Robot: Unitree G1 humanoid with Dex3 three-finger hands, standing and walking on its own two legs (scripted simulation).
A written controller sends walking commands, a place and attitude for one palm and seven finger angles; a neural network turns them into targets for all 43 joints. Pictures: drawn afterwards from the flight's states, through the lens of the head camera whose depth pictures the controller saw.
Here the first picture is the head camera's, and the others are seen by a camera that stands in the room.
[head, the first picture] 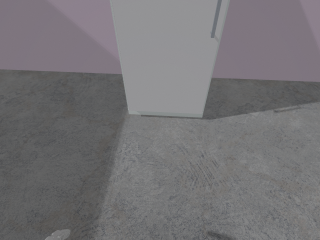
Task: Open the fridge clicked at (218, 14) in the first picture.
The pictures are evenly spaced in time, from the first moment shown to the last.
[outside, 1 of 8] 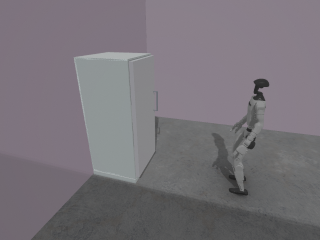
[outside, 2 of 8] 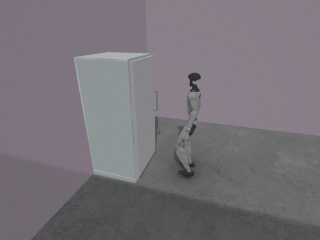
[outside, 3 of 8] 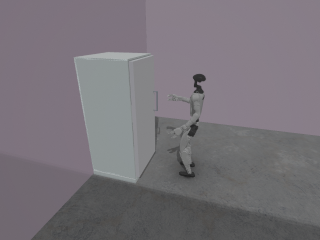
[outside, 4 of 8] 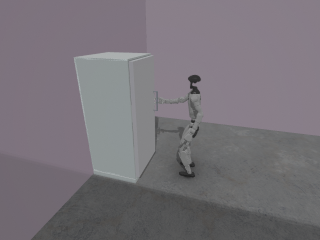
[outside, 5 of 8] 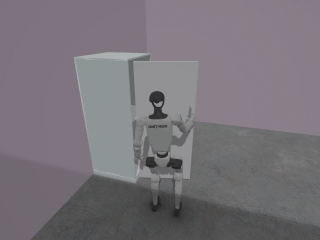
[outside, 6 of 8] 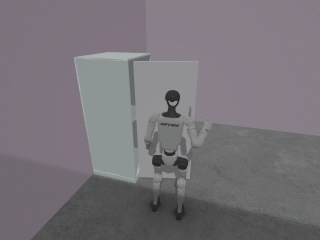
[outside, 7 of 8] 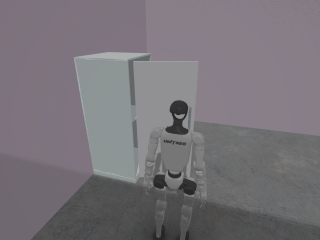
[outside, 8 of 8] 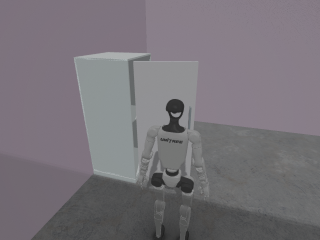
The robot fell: no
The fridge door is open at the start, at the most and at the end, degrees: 0 81 76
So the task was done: yes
